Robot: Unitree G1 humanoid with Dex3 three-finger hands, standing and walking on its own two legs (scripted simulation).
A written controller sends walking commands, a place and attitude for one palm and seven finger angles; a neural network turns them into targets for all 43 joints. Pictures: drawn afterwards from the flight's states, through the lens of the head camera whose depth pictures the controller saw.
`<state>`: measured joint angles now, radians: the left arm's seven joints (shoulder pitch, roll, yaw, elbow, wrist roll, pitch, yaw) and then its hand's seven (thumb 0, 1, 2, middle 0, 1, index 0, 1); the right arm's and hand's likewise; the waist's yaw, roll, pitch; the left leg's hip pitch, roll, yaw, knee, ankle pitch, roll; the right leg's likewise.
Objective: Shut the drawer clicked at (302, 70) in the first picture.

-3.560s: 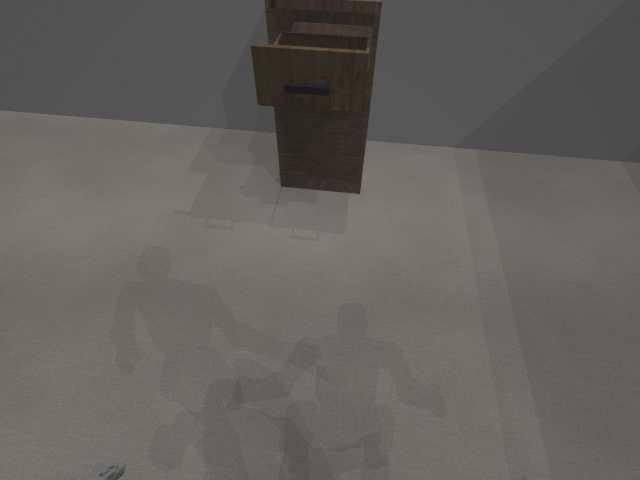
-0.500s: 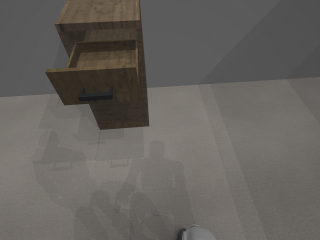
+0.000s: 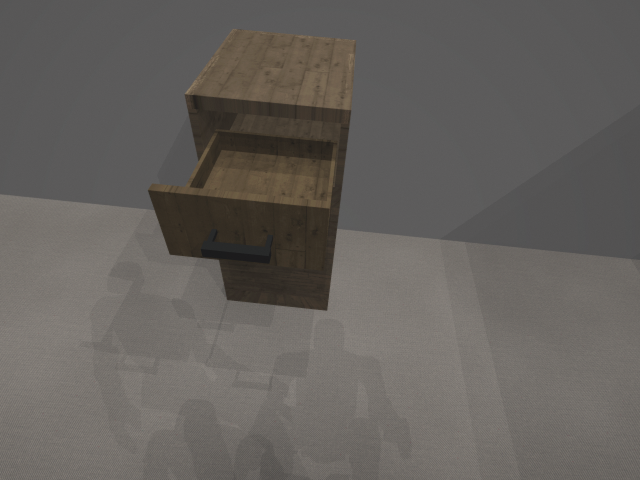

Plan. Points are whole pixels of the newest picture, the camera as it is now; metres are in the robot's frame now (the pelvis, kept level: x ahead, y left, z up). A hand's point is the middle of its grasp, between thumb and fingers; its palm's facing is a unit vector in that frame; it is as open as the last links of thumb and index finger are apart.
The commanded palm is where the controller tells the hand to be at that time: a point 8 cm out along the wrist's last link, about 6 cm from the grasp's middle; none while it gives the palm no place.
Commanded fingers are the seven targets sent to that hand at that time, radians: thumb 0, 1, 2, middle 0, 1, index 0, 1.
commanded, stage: take the last steps up to it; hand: left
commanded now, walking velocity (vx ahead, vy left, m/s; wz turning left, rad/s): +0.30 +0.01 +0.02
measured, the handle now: (239, 244) +0.53 +0.21 -0.08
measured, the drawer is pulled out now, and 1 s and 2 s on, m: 0.30 0.30 0.30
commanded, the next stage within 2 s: come to a stop and stand still in 0.54 s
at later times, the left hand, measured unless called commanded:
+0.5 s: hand (211, 435) +0.22 +0.18 -0.17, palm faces +0.00 -0.97 -0.24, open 7.4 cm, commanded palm none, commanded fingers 0.00 0.90 0.90 -0.20 -0.30 -0.20 -0.30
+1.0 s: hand (221, 452) +0.20 +0.17 -0.19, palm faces +0.09 -0.98 -0.17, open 7.4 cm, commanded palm none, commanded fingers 0.00 0.90 0.90 -0.20 -0.30 -0.20 -0.30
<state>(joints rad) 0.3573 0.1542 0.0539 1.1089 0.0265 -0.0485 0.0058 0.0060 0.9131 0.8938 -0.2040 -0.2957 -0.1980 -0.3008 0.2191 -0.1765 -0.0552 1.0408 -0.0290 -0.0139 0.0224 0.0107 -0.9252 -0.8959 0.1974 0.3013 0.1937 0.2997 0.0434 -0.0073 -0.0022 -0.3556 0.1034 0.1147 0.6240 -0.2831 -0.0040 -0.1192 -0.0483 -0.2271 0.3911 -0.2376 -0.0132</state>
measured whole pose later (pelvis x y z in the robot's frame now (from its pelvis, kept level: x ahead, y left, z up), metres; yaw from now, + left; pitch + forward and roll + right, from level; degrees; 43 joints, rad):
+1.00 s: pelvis +0.20 +0.00 +0.00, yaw -1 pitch -2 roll +0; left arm 0.27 0.15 0.03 1.10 0.01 0.02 0.04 0.01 0.91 0.89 -0.20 -0.30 -0.20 -0.30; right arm 0.18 -0.15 -0.02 1.07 -0.01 0.00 -0.04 0.01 -0.94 -0.90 0.20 0.30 0.20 0.30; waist 0.05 -0.03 0.05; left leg -0.25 0.04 0.07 0.47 -0.19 0.00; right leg -0.22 -0.04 -0.13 0.49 -0.23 -0.01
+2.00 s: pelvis +0.22 +0.02 +0.00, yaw -1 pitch -2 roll +0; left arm 0.34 0.12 -0.01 1.09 0.01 -0.01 0.04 0.01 0.91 0.89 -0.20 -0.30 -0.20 -0.30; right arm 0.29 -0.15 0.01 1.10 -0.01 -0.01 -0.01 0.02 -0.92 -0.90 0.20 0.30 0.20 0.30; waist 0.01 -0.01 0.03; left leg -0.20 0.01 0.10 0.45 -0.22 0.03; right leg -0.18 -0.07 -0.10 0.46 -0.24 0.02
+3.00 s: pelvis +0.20 +0.00 -0.08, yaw +0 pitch +10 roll +0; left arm 0.57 0.13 0.06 0.03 -0.20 -0.51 -0.21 0.02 0.91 0.89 -0.45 -0.57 -0.45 -0.57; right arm 0.13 -0.25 -0.09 0.49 0.02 -0.24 0.00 0.02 -0.91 -0.90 0.20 0.30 0.20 0.30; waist 0.00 -0.04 -0.14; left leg -0.81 0.05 0.05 1.09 -0.47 0.01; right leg -0.78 -0.04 -0.08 1.11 -0.51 -0.02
